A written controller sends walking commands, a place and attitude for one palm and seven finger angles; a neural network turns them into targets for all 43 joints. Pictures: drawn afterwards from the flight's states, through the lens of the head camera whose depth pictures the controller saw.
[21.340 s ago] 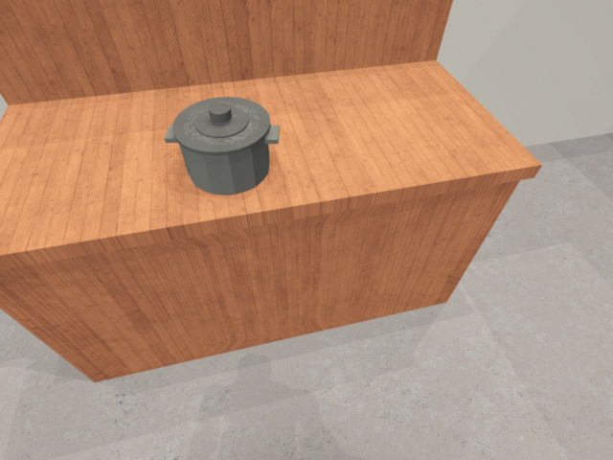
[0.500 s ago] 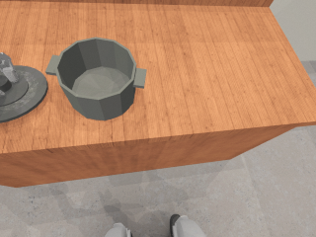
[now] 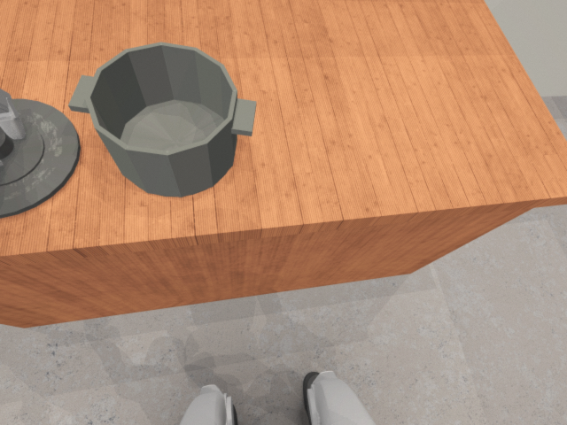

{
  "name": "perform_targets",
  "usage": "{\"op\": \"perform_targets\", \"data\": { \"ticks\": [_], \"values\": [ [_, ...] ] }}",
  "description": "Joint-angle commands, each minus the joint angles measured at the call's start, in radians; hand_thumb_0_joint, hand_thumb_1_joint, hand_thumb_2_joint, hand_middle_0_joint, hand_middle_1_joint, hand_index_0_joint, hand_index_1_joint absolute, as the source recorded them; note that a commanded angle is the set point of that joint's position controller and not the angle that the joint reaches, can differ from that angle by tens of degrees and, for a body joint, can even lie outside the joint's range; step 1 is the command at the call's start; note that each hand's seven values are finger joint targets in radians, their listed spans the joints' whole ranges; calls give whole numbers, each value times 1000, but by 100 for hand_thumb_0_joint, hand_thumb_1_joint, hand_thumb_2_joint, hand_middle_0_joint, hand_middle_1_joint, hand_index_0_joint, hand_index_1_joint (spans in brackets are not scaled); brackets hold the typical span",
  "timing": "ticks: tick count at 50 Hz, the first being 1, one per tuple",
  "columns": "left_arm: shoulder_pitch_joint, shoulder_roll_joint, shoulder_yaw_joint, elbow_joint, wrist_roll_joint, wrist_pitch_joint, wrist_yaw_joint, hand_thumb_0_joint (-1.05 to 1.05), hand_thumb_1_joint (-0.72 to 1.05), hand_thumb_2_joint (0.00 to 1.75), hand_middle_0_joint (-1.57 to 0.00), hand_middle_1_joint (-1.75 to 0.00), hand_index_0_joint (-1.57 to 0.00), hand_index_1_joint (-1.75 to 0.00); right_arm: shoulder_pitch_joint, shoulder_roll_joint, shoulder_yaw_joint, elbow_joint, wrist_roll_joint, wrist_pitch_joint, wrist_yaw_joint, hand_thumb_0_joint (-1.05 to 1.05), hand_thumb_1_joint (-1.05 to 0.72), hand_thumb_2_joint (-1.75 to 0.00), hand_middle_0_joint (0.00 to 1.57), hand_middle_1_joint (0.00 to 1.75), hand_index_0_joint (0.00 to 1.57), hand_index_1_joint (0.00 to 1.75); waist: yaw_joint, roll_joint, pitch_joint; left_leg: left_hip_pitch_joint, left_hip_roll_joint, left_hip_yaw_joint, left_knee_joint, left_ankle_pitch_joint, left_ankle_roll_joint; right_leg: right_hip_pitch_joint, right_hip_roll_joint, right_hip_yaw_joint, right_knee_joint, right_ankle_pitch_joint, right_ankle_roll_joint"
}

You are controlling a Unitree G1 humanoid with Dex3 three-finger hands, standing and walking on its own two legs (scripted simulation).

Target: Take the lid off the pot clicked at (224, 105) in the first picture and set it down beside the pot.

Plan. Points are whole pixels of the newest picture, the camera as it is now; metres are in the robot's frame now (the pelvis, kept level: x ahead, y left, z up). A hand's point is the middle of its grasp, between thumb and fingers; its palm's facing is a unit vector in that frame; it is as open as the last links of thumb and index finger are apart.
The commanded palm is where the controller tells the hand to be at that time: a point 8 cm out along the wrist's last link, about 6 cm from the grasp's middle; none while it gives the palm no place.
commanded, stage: open the fingers wide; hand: left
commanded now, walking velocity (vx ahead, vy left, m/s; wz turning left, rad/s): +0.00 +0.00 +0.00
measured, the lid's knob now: out of the picture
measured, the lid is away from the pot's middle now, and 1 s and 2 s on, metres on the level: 0.23 0.23 0.23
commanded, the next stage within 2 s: raise the empty hand in 1.02 s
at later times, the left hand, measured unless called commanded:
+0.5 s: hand out of the picture +0.46 +0.35 +0.04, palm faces -0.48 -0.11 -0.87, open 7.7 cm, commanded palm +0.50 +0.34 +0.08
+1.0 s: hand out of the picture +0.46 +0.35 +0.04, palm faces -0.47 -0.11 -0.88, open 10.8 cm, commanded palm +0.50 +0.34 +0.08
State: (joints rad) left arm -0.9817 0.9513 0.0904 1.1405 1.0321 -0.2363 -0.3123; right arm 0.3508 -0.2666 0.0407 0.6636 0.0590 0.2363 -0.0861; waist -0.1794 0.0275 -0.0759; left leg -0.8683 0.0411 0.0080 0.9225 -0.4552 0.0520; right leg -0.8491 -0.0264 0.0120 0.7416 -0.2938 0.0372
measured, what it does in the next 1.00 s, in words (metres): stands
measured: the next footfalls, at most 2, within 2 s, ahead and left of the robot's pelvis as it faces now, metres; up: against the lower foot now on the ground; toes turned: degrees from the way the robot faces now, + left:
none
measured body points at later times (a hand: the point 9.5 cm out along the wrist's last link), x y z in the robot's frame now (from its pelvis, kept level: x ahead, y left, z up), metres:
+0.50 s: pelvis -0.01 +0.00 +0.00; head +0.13 +0.03 +0.42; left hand +0.48 +0.35 +0.09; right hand -0.01 -0.28 -0.11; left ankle -0.02 +0.08 -0.69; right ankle +0.03 -0.19 -0.69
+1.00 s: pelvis -0.01 +0.00 +0.00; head +0.13 +0.04 +0.43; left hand +0.48 +0.35 +0.09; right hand -0.02 -0.27 -0.11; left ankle -0.02 +0.08 -0.69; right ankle +0.03 -0.19 -0.69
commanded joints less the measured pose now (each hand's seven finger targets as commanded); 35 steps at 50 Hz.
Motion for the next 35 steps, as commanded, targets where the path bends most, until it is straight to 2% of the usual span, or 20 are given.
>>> {"op": "perform_targets", "data": {
  "ticks": [1,2,3,4,7,8,11,13,14,17,20,22,24,27,28,29,31,32,34,35],
  "values": [
    [-364,295,38,-112,-7,5,27,0,70,78,-82,-108,-76,-105,163,-207,-64,-25,1,11,-8,0,-90,-90,20,30,20,30,2,144,-447,412,-36,-19,-90,588,4,130,99,-99,-33,185,-64],
    [-368,335,63,-114,-5,6,35,0,69,77,-80,-107,-75,-104,166,-212,-61,-29,4,9,-12,0,-90,-90,20,30,20,30,9,134,-446,384,-41,-16,-98,542,8,151,97,-94,-33,180,-65],
    [-385,338,61,-149,0,-3,38,0,67,76,-78,-107,-73,-104,163,-212,-58,-31,5,5,-15,0,-90,-90,20,30,20,30,21,203,-467,419,-41,-18,-103,586,1,141,93,-95,-26,189,-72],
    [-379,326,56,-164,7,-3,41,0,66,74,-77,-107,-72,-104,172,-209,-65,-25,1,3,-13,0,-90,-90,20,30,20,30,20,235,-500,476,-35,-25,-101,640,-7,122,97,-98,-24,189,-72],
    [-387,294,39,-159,10,3,48,0,61,71,-72,-106,-68,-104,163,-207,-69,-22,-1,4,-12,0,-90,-90,20,30,20,30,10,214,-483,472,-32,-29,-95,624,-8,104,96,-97,-33,178,-70],
    [-398,284,38,-183,3,-4,46,0,59,70,-71,-106,-66,-104,161,-205,-70,-21,2,0,-13,0,-90,-90,20,30,20,30,12,234,-487,497,-29,-31,-96,667,-9,96,94,-99,-34,189,-71],
    [-384,302,40,-118,1,8,50,0,54,66,-66,-106,-62,-104,158,-211,-63,-26,4,-5,-17,0,-90,-90,20,30,20,30,0,161,-452,423,-37,-22,-97,561,2,114,96,-92,-33,165,-66],
    [-411,287,27,-147,-1,1,46,0,50,64,-63,-105,-59,-103,150,-209,-61,-27,8,-14,-22,0,-90,-90,20,30,20,30,3,201,-450,433,-34,-18,-104,565,3,109,91,-93,-34,166,-69],
    [-394,335,58,-140,5,0,49,0,49,63,-61,-105,-58,-103,158,-213,-60,-26,5,-13,-22,0,-90,-90,20,30,20,30,11,200,-471,444,-35,-23,-99,569,-1,118,94,-91,-29,158,-69],
    [-390,301,34,-128,6,5,49,0,44,59,-57,-104,-54,-103,150,-210,-63,-34,6,-16,-23,0,-90,-90,20,30,20,30,5,190,-457,419,-37,-20,-96,550,1,113,92,-91,-29,162,-68],
    [-382,345,73,-145,8,-3,51,0,39,56,-52,-104,-50,-102,153,-212,-63,-35,5,-16,-26,0,-90,-90,20,30,20,30,15,193,-495,449,-35,-25,-88,607,-3,121,92,-89,-23,184,-66],
    [-400,299,38,-147,5,4,51,0,36,53,-49,-103,-47,-102,148,-212,-66,-31,4,-16,-24,0,-90,-90,20,30,20,30,5,193,-469,438,-31,-25,-93,579,-4,102,92,-92,-28,168,-67],
    [-389,310,44,-128,5,0,52,0,32,51,-46,-103,-44,-102,157,-214,-62,-28,6,-16,-26,0,-90,-90,20,30,20,30,4,187,-468,454,-30,-30,-92,610,-8,89,96,-96,-21,159,-67],
    [-406,309,30,-116,6,9,55,0,27,48,-41,-102,-40,-101,147,-214,-59,-34,10,-20,-27,0,-90,-90,20,30,20,30,-3,174,-442,399,-37,-17,-92,500,2,97,92,-87,-27,137,-66],
    [-437,329,47,-177,4,-4,52,0,25,47,-40,-102,-39,-101,150,-218,-58,-29,9,-22,-31,0,-90,-90,20,30,20,30,10,224,-485,439,-32,-26,-98,556,-3,104,88,-91,-21,152,-70],
    [-432,343,62,-188,12,-4,55,0,24,46,-38,-102,-37,-101,162,-217,-65,-27,4,-20,-32,0,-90,-90,20,30,20,30,10,236,-530,491,-28,-35,-94,614,-12,96,93,-91,-17,158,-69],
    [-402,301,36,-129,5,7,52,0,20,44,-35,-101,-34,-101,155,-213,-63,-23,6,-22,-30,0,-90,-90,20,30,20,30,-2,205,-476,462,-26,-32,-83,610,-10,70,94,-96,-18,159,-66],
    [-406,308,38,-130,6,11,52,0,18,43,-34,-101,-33,-101,159,-214,-63,-25,6,-18,-28,0,-90,-90,20,30,20,30,3,198,-481,446,-30,-30,-85,591,-8,85,93,-93,-20,158,-66],
    [-411,304,41,-164,3,7,47,0,15,41,-31,-100,-30,-100,166,-215,-66,-22,3,-17,-27,0,-90,-90,20,30,20,30,8,236,-515,499,-26,-38,-85,671,-20,80,97,-96,-17,173,-68],
    [-405,308,46,-152,6,7,48,0,13,40,-29,-100,-29,-100,161,-211,-66,-24,5,-16,-26,0,-90,-90,20,30,20,30,7,225,-501,491,-26,-37,-78,670,-16,73,96,-94,-19,180,-67]
  ]
}}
